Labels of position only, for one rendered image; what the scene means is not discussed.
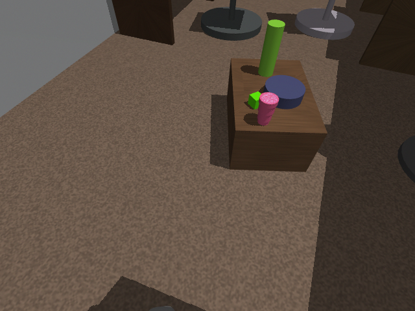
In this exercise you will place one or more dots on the office chair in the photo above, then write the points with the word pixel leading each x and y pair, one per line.
pixel 231 23
pixel 323 23

